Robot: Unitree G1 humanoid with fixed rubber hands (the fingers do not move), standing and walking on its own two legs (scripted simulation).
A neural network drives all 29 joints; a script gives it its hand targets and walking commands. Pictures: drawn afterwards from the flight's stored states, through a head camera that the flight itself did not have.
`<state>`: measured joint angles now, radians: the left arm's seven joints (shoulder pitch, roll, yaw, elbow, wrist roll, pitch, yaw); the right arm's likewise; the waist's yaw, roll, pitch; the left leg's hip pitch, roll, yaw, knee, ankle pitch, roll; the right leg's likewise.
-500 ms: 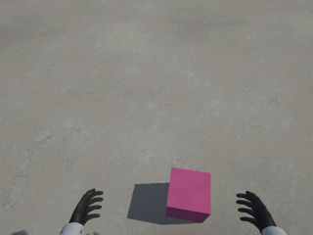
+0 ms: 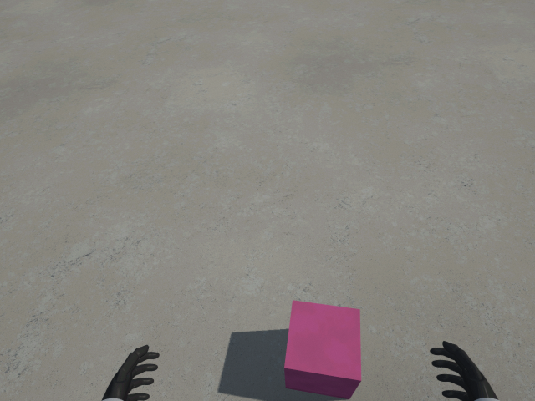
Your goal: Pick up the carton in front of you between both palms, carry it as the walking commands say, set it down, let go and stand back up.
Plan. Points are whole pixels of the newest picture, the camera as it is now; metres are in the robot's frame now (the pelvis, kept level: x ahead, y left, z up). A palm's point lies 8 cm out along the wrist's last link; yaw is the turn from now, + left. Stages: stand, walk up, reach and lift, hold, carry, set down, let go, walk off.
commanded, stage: stand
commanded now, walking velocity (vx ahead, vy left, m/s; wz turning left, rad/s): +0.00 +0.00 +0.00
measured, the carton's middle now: (321, 350) +0.38 -0.10 -0.64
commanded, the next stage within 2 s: none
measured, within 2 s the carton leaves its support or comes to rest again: neither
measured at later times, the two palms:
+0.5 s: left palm out of the picture +0.12 +0.28 -0.08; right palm out of the picture +0.15 -0.31 -0.10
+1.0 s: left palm out of the picture +0.08 +0.29 -0.08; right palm out of the picture +0.11 -0.32 -0.10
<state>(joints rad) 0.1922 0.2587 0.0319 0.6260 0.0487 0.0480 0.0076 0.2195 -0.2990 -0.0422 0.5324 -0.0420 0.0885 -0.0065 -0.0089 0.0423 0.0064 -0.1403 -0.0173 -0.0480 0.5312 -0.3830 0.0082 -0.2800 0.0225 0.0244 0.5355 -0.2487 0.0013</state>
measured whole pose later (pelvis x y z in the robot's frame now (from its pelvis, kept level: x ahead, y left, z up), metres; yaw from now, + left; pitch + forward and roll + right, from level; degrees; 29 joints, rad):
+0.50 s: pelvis +0.02 -0.02 +0.00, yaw +3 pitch -1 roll +0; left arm 0.14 0.33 0.04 0.85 0.03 0.00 0.02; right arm 0.21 -0.37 -0.02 0.76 -0.03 0.01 -0.03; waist 0.01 0.05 0.01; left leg -0.09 0.00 -0.10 0.47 -0.37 -0.02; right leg -0.23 0.03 -0.03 0.51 -0.27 -0.03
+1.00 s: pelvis +0.00 -0.02 +0.01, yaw +3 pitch -2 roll +0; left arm 0.12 0.36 0.03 0.98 0.02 0.00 0.01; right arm 0.20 -0.39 0.00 0.89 -0.03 0.00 -0.03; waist 0.01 0.04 0.03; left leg -0.05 -0.01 -0.11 0.40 -0.31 -0.02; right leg -0.18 0.02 -0.03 0.43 -0.21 -0.03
